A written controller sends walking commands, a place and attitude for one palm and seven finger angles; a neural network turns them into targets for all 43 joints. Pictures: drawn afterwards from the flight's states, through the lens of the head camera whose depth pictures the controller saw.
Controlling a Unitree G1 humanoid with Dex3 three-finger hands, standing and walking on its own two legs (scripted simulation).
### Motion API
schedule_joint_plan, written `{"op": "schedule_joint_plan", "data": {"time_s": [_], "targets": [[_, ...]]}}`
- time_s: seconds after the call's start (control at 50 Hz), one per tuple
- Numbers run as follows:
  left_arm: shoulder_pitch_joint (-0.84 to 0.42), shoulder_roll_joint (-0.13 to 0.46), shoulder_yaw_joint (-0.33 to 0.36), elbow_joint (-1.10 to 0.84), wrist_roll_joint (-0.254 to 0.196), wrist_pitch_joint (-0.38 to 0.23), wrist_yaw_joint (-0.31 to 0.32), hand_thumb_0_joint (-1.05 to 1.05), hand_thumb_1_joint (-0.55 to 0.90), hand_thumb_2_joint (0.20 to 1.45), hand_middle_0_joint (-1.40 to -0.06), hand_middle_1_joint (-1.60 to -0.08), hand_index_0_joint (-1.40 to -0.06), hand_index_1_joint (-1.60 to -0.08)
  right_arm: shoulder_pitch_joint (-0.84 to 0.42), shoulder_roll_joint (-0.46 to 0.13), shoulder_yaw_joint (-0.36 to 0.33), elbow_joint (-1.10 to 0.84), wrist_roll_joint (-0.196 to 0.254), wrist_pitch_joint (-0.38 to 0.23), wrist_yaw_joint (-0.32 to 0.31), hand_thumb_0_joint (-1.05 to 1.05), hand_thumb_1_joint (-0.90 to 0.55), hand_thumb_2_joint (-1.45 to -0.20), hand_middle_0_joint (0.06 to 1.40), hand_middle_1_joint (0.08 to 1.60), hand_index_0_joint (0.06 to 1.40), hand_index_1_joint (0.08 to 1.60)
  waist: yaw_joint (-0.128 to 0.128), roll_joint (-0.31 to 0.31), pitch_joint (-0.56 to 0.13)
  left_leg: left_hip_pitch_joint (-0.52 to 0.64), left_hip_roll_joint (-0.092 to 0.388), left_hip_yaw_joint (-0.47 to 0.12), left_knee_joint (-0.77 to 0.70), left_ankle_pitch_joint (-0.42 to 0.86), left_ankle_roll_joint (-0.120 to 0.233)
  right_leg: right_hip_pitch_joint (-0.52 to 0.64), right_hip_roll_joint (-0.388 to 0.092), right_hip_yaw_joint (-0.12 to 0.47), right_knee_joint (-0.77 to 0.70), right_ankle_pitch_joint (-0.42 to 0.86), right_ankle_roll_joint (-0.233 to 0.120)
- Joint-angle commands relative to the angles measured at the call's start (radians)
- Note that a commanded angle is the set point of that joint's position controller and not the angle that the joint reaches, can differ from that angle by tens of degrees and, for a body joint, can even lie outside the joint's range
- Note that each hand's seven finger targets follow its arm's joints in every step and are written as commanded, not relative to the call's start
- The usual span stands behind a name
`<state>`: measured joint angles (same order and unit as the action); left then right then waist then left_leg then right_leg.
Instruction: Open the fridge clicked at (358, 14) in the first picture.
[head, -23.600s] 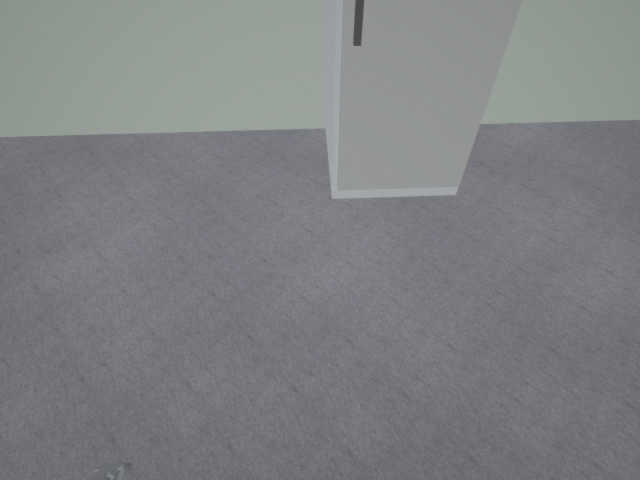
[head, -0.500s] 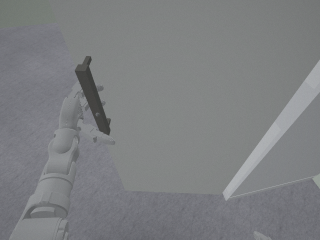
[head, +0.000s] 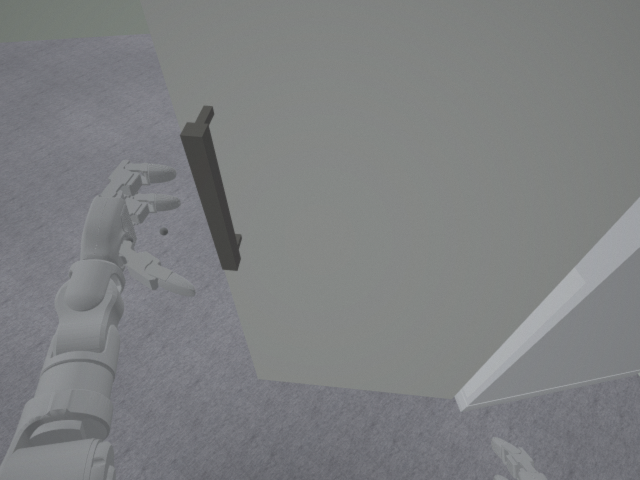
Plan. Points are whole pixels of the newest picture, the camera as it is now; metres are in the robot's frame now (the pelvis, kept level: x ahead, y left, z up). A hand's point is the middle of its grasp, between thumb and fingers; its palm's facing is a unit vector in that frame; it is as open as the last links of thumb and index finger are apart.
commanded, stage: slip the hand off the handle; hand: left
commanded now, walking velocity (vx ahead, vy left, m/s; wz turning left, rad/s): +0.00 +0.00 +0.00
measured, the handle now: (220, 198) +0.43 +0.16 +0.11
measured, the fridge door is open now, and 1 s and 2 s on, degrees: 74 74 74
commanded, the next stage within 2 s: draw the hand back to the body in 0.90 s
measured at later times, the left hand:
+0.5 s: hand (138, 267) +0.33 +0.24 +0.09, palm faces +0.07 -0.98 -0.17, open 14.7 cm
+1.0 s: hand (125, 332) +0.25 +0.22 +0.10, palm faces +0.09 -0.97 -0.21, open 14.7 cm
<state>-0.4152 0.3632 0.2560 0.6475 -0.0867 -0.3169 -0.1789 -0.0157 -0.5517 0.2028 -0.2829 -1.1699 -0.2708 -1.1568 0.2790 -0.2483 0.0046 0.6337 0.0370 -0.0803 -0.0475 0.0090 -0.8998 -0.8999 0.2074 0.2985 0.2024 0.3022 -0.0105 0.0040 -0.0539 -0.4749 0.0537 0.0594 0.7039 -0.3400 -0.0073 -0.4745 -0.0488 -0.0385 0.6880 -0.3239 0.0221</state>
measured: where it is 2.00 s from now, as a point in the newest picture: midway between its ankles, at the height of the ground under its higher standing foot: outside the picture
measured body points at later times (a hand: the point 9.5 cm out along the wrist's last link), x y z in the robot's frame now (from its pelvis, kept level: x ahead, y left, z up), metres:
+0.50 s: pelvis +0.00 +0.01 +0.00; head +0.03 +0.01 +0.45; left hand +0.32 +0.29 +0.10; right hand +0.13 -0.25 -0.10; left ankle +0.01 +0.12 -0.72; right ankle +0.01 -0.14 -0.72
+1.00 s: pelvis +0.00 -0.01 +0.00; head +0.00 -0.03 +0.45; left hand +0.24 +0.27 +0.12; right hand +0.18 -0.24 -0.08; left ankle +0.01 +0.12 -0.72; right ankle +0.01 -0.14 -0.72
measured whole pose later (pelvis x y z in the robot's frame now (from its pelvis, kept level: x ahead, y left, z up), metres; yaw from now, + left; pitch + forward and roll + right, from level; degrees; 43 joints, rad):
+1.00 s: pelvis +0.00 -0.01 +0.00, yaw +2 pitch +3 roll -1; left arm 0.13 0.33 0.25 0.08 -0.20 -0.23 -0.26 -0.02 -0.55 0.20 -0.25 -1.15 -0.25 -1.15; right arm 0.25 -0.25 0.03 0.57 0.04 -0.17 -0.07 0.01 -0.90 -0.90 0.21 0.30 0.20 0.30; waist 0.04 0.04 -0.06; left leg -0.43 0.06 0.02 0.74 -0.36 -0.03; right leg -0.42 -0.04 -0.08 0.72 -0.36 0.00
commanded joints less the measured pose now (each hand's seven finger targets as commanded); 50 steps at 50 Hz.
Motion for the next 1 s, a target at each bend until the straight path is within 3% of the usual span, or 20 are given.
{"op": "schedule_joint_plan", "data": {"time_s": [0.0,0.06,0.1,0.18,0.2,0.22,0.3,0.32,0.36,0.38,0.5,0.6,0.64,0.7,0.74,0.78,0.86,0.88,0.94,0.98], "targets": [[-0.374,0.227,0.057,-0.226,-0.037,-0.072,-0.039,0.000,-0.550,0.200,-0.250,-1.150,-0.250,-1.150,0.009,-0.160,-0.055,-0.111,-0.001,-0.037,-0.018,0.000,-0.900,-0.900,0.200,0.300,0.200,0.300,-0.016,0.038,-0.300,0.159,-0.042,-0.040,-0.070,0.266,0.023,0.092,0.060,0.001,-0.059,0.269,-0.043],[-0.365,0.260,0.086,-0.208,-0.048,-0.065,-0.059,0.000,-0.550,0.200,-0.250,-1.150,-0.250,-1.150,0.014,-0.166,-0.055,-0.108,0.001,-0.034,-0.023,0.000,-0.900,-0.900,0.200,0.300,0.200,0.300,-0.017,0.024,-0.284,0.140,-0.041,-0.049,-0.070,0.243,0.021,0.074,0.062,-0.003,-0.059,0.239,-0.043],[-0.375,0.262,0.083,-0.250,-0.047,-0.069,-0.067,0.000,-0.550,0.200,-0.250,-1.150,-0.250,-1.150,0.018,-0.164,-0.055,-0.115,-0.003,-0.035,-0.023,0.000,-0.900,-0.900,0.200,0.300,0.200,0.300,-0.011,0.080,-0.323,0.167,-0.043,-0.051,-0.064,0.273,0.021,0.076,0.062,-0.003,-0.049,0.250,-0.046],[-0.352,0.281,0.104,-0.234,-0.057,-0.069,-0.080,0.000,-0.550,0.200,-0.250,-1.150,-0.250,-1.150,0.027,-0.170,-0.055,-0.117,-0.003,-0.035,-0.025,0.000,-0.900,-0.900,0.200,0.300,0.200,0.300,-0.014,0.052,-0.299,0.153,-0.037,-0.063,-0.062,0.274,0.019,0.061,0.068,-0.011,-0.045,0.233,-0.048],[-0.336,0.244,0.072,-0.258,-0.062,-0.069,-0.085,0.000,-0.550,0.200,-0.250,-1.150,-0.250,-1.150,0.022,-0.165,-0.055,-0.122,-0.001,-0.038,-0.022,0.000,-0.900,-0.900,0.200,0.300,0.200,0.300,-0.013,0.079,-0.310,0.171,-0.037,-0.062,-0.062,0.271,0.017,0.050,0.068,-0.011,-0.045,0.225,-0.047],[-0.269,0.217,0.064,-0.271,-0.071,-0.064,-0.090,0.000,-0.550,0.200,-0.250,-1.150,-0.250,-1.150,0.023,-0.162,-0.056,-0.133,-0.002,-0.042,-0.017,0.000,-0.900,-0.900,0.200,0.300,0.200,0.300,0.003,0.082,-0.326,0.182,-0.036,-0.065,-0.064,0.289,0.014,0.061,0.068,-0.016,-0.040,0.232,-0.049],[-0.112,0.219,0.093,-0.348,-0.089,-0.041,-0.084,0.000,-0.550,0.200,-0.250,-1.150,-0.250,-1.150,0.005,-0.161,-0.056,-0.160,-0.001,-0.045,-0.005,0.000,-0.900,-0.900,0.200,0.300,0.200,0.300,0.021,0.041,-0.309,0.148,-0.036,-0.054,-0.065,0.314,0.017,0.103,0.067,-0.019,-0.036,0.276,-0.045],[-0.060,0.243,0.128,-0.363,-0.095,-0.034,-0.080,0.000,-0.550,0.200,-0.250,-1.150,-0.250,-1.150,0.003,-0.163,-0.058,-0.167,-0.002,-0.044,-0.003,0.000,-0.900,-0.900,0.200,0.300,0.200,0.300,0.035,0.022,-0.307,0.133,-0.037,-0.053,-0.070,0.298,0.017,0.116,0.068,-0.019,-0.037,0.269,-0.045],[-0.033,0.232,0.124,-0.416,-0.097,-0.024,-0.071,0.000,-0.550,0.200,-0.250,-1.150,-0.250,-1.150,-0.017,-0.157,-0.055,-0.179,0.001,-0.045,-0.003,0.000,-0.900,-0.900,0.200,0.300,0.200,0.300,0.030,0.025,-0.271,0.118,-0.039,-0.044,-0.075,0.277,0.020,0.114,0.069,-0.019,-0.040,0.264,-0.042],[-0.033,0.260,0.147,-0.447,-0.098,-0.024,-0.064,0.000,-0.550,0.200,-0.250,-1.150,-0.250,-1.150,-0.019,-0.161,-0.053,-0.184,-0.003,-0.046,-0.006,0.000,-0.900,-0.900,0.200,0.300,0.200,0.300,0.034,0.021,-0.273,0.115,-0.039,-0.047,-0.073,0.275,0.021,0.124,0.068,-0.018,-0.039,0.262,-0.043],[-0.032,0.207,0.090,-0.601,-0.098,-0.039,-0.055,0.000,-0.550,0.200,-0.250,-1.150,-0.250,-1.150,-0.060,-0.143,-0.043,-0.188,-0.003,-0.074,-0.019,0.000,-0.900,-0.900,0.200,0.300,0.200,0.300,0.011,0.093,-0.261,0.155,-0.040,-0.052,-0.074,0.205,0.022,0.084,0.070,-0.014,-0.051,0.187,-0.042],[0.068,0.146,0.037,-0.607,-0.111,-0.003,-0.073,0.000,-0.550,0.200,-0.250,-1.150,-0.250,-1.150,-0.077,-0.140,-0.037,-0.187,0.003,-0.098,-0.029,0.000,-0.900,-0.900,0.200,0.300,0.200,0.300,0.008,0.040,-0.219,0.140,-0.041,-0.056,-0.077,0.172,0.023,0.078,0.067,-0.020,-0.060,0.173,-0.037],[0.107,0.149,0.044,-0.624,-0.112,0.013,-0.073,0.000,-0.550,0.200,-0.250,-1.150,-0.250,-1.150,-0.086,-0.140,-0.034,-0.190,0.003,-0.105,-0.029,0.000,-0.900,-0.900,0.200,0.300,0.200,0.300,0.021,0.051,-0.203,0.133,-0.045,-0.058,-0.083,0.150,0.020,0.083,0.064,-0.020,-0.064,0.154,-0.038],[0.133,0.156,0.052,-0.650,-0.109,0.028,-0.063,0.000,-0.550,0.200,-0.250,-1.150,-0.250,-1.150,-0.095,-0.136,-0.029,-0.197,0.003,-0.110,-0.031,0.000,-0.900,-0.900,0.200,0.300,0.200,0.300,0.020,0.014,-0.183,0.117,-0.048,-0.056,-0.084,0.136,0.024,0.091,0.059,-0.019,-0.072,0.144,-0.034],[0.166,0.149,0.051,-0.697,-0.108,0.026,-0.058,0.000,-0.550,0.200,-0.250,-1.150,-0.250,-1.150,-0.105,-0.130,-0.027,-0.204,0.002,-0.118,-0.031,0.000,-0.900,-0.900,0.200,0.300,0.200,0.300,0.030,0.053,-0.190,0.128,-0.051,-0.052,-0.082,0.133,0.022,0.097,0.059,-0.014,-0.072,0.141,-0.036],[0.245,0.188,0.101,-0.715,-0.115,0.022,-0.051,0.000,-0.550,0.200,-0.250,-1.150,-0.250,-1.150,-0.100,-0.133,-0.029,-0.206,-0.004,-0.121,-0.031,0.000,-0.900,-0.900,0.200,0.300,0.200,0.300,0.044,0.003,-0.210,0.122,-0.050,-0.049,-0.074,0.157,0.027,0.134,0.059,-0.009,-0.073,0.167,-0.034],[0.313,0.173,0.098,-0.772,-0.126,0.013,-0.061,0.000,-0.550,0.200,-0.250,-1.150,-0.250,-1.150,-0.116,-0.123,-0.023,-0.215,-0.002,-0.131,-0.030,0.000,-0.900,-0.900,0.200,0.300,0.200,0.300,0.046,0.039,-0.169,0.108,-0.056,-0.041,-0.078,0.144,0.024,0.131,0.056,-0.005,-0.080,0.160,-0.032],[0.360,0.174,0.103,-0.771,-0.131,0.017,-0.064,0.000,-0.550,0.200,-0.250,-1.150,-0.250,-1.150,-0.112,-0.125,-0.022,-0.218,-0.006,-0.133,-0.030,0.000,-0.900,-0.900,0.200,0.300,0.200,0.300,0.051,-0.001,-0.169,0.097,-0.054,-0.041,-0.074,0.146,0.028,0.146,0.055,-0.002,-0.081,0.163,-0.029],[0.290,0.168,0.085,-0.806,-0.137,0.015,-0.073,0.000,-0.550,0.200,-0.250,-1.150,-0.250,-1.150,-0.117,-0.124,-0.019,-0.209,-0.001,-0.144,-0.038,0.000,-0.900,-0.900,0.200,0.300,0.200,0.300,0.026,0.056,-0.140,0.099,-0.058,-0.042,-0.071,0.103,0.025,0.101,0.055,0.004,-0.096,0.106,-0.027],[0.263,0.178,0.086,-0.779,-0.141,0.016,-0.079,0.000,-0.550,0.200,-0.250,-1.150,-0.250,-1.150,-0.113,-0.131,-0.020,-0.196,-0.001,-0.153,-0.048,0.000,-0.900,-0.900,0.200,0.300,0.200,0.300,0.015,0.002,-0.121,0.087,-0.055,-0.042,-0.061,0.078,0.030,0.088,0.052,0.017,-0.113,0.064,-0.021]]}}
